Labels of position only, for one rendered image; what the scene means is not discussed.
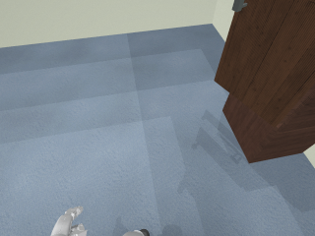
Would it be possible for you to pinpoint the cupboard door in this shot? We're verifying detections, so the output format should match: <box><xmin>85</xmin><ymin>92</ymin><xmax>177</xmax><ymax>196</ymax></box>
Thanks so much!
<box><xmin>214</xmin><ymin>0</ymin><xmax>315</xmax><ymax>128</ymax></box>

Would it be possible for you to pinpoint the handle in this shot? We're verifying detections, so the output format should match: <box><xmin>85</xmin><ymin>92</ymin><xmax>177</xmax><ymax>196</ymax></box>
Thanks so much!
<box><xmin>231</xmin><ymin>0</ymin><xmax>248</xmax><ymax>13</ymax></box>

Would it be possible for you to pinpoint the left robot hand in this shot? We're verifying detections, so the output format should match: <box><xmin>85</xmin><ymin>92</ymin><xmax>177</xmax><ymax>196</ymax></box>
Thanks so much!
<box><xmin>50</xmin><ymin>206</ymin><xmax>88</xmax><ymax>236</ymax></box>

